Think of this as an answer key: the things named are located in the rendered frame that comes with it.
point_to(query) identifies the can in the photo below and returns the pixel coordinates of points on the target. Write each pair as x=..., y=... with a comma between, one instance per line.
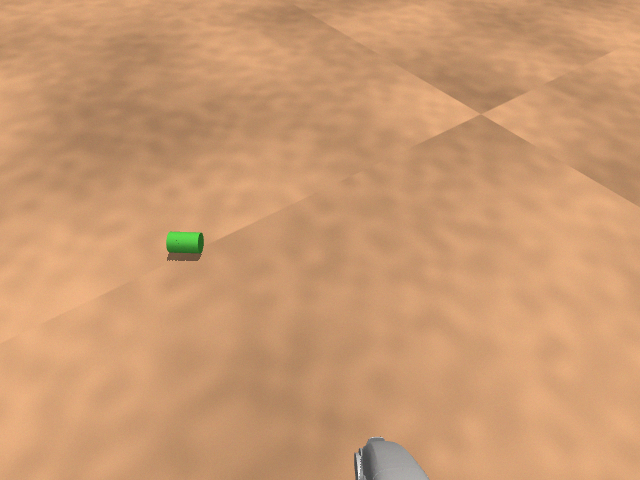
x=185, y=242

